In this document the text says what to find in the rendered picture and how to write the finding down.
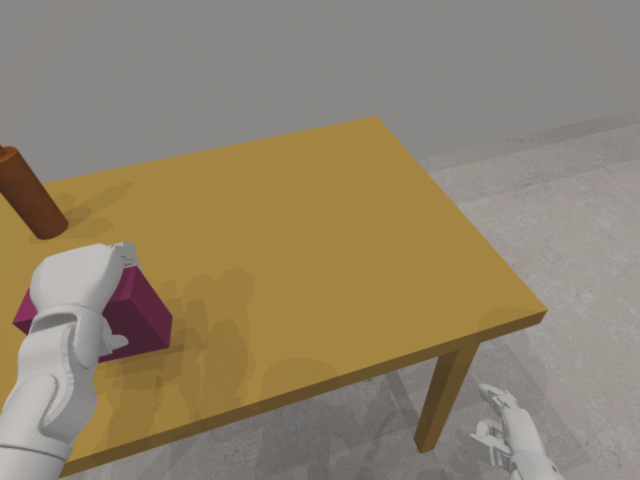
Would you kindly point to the robot right hand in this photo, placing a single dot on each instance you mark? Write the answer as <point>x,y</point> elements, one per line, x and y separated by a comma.
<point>494,443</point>

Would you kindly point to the right robot forearm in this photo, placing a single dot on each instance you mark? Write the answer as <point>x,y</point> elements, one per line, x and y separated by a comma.
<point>530,465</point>

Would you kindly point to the left robot forearm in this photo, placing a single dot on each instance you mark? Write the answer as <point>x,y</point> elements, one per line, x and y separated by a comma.
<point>54,397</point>

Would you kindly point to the table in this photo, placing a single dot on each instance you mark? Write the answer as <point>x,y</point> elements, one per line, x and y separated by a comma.
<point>292,265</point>

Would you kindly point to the sponge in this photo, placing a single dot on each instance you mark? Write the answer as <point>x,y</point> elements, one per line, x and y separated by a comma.
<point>134,311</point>

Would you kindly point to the robot left hand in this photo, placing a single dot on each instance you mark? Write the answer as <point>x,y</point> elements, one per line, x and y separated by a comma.
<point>87,277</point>

